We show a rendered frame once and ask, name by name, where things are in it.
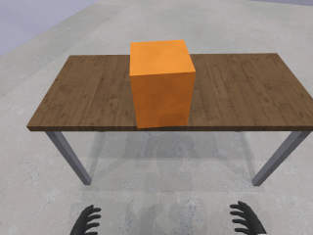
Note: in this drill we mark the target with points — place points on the carton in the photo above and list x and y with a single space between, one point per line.
162 77

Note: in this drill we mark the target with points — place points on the left robot hand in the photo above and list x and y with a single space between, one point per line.
81 226

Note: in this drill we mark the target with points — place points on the right robot hand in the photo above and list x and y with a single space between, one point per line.
253 224

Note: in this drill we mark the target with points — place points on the table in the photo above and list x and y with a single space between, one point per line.
232 92

